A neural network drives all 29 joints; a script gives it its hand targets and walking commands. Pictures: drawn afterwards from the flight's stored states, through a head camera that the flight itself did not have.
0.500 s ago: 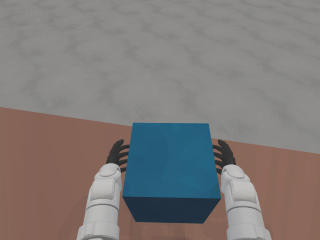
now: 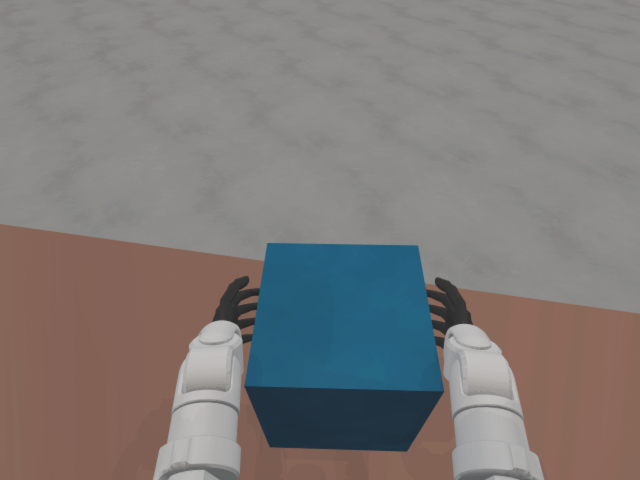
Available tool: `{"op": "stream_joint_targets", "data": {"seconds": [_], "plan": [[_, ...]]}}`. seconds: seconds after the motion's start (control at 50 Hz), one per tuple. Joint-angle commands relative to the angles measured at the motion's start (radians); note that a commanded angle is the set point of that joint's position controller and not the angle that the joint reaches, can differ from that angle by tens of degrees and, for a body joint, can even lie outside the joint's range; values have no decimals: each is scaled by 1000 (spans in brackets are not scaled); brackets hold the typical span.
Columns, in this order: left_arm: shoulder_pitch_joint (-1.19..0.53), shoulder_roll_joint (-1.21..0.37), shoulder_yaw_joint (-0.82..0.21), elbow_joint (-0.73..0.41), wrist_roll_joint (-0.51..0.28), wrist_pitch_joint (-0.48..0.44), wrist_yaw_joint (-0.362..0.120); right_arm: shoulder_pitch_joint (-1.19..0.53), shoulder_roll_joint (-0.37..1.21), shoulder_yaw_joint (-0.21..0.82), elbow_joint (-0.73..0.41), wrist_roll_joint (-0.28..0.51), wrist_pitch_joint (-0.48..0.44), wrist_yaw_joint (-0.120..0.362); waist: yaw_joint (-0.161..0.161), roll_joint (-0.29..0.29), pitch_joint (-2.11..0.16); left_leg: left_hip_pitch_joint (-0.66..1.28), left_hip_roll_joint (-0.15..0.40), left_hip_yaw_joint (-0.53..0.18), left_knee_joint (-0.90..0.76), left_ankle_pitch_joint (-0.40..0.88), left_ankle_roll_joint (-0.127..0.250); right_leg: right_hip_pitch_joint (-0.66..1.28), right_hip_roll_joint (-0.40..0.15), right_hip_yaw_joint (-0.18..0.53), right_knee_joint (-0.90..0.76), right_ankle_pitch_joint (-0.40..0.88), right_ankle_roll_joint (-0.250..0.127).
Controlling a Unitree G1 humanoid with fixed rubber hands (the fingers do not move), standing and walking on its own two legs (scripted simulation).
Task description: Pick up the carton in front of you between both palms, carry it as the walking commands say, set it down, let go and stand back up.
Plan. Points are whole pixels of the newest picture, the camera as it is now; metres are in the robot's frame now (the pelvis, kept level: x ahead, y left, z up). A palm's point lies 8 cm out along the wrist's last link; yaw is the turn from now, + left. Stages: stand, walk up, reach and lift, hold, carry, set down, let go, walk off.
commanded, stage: reach and lift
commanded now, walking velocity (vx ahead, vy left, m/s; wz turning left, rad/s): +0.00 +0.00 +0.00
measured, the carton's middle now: (340, 351) +0.32 +0.00 -0.04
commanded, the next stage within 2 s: hold in 0.52 s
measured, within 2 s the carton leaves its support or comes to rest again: neither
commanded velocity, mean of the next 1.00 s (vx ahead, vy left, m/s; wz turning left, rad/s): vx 0.00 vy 0.00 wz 0.00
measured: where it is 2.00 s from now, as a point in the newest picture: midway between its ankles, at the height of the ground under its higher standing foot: (344, 460)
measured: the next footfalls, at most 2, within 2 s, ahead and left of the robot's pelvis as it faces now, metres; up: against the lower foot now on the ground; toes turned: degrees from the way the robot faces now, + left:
left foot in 1.50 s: +0.19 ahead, +0.09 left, +0.00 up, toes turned +8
right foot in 1.84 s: +0.49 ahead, -0.15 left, +0.00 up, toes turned -14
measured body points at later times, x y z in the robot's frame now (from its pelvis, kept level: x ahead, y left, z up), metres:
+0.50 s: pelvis +0.01 +0.00 +0.00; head -0.02 +0.00 +0.45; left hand +0.31 +0.15 +0.03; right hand +0.32 -0.15 +0.03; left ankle +0.03 +0.13 -0.74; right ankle +0.02 -0.13 -0.74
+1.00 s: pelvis +0.00 +0.00 +0.00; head -0.04 +0.00 +0.45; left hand +0.30 +0.15 +0.05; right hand +0.31 -0.15 +0.05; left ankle +0.03 +0.13 -0.74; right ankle +0.02 -0.13 -0.74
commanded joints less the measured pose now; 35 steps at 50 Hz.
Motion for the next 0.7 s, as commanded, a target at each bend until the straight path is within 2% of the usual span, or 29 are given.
{"op": "stream_joint_targets", "data": {"seconds": [0.0, 0.18, 0.32, 0.5, 0.6, 0.68], "plan": [[-433, -922, -539, -15, -224, -17, -215, -417, 904, 538, 4, 225, -4, 231, 0, 8, -263, 130, -79, 14, -65, 156, 1, 46, 86, -24, -81, 141, -12], [-345, -898, -565, -88, -245, 7, -207, -331, 894, 572, -75, 248, 22, 220, 5, 3, -260, 167, -84, 9, -78, 257, -1, 91, 89, -14, -94, 248, -4], [-326, -883, -585, -135, -259, 24, -205, -301, 893, 586, -112, 259, 41, 214, 4, 3, -245, 172, -86, 7, -87, 271, 1, 112, 89, -10, -101, 276, -2], [-356, -874, -591, -155, -267, 46, -209, -326, 893, 591, -125, 265, 63, 211, 3, 1, -222, 158, -85, 13, -91, 203, 5, 110, 87, -11, -106, 219, -2], [-355, -884, -650, -228, -304, 83, -200, -325, 887, 648, -203, 301, 99, 204, -5, 4, -262, 192, -85, 6, -97, 243, -1, 144, 87, -9, -113, 261, -1], [-346, -833, -582, -170, -266, 115, -193, -321, 832, 579, -148, 262, 134, 203, -7, 5, -131, 143, -80, 9, -123, 107, 3, 99, 83, -18, -136, 122, -9]]}}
